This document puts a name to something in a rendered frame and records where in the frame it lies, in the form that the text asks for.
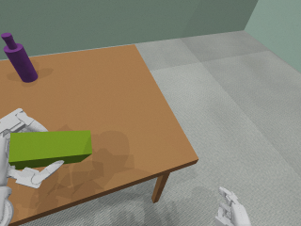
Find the robot right hand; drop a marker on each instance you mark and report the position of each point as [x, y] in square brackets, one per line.
[236, 215]

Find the table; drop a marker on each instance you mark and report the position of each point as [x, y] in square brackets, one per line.
[135, 136]

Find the robot left hand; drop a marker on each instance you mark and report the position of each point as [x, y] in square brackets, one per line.
[18, 122]

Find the robot left forearm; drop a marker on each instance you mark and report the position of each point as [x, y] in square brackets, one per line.
[6, 207]

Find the sponge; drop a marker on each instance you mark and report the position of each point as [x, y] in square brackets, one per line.
[41, 149]

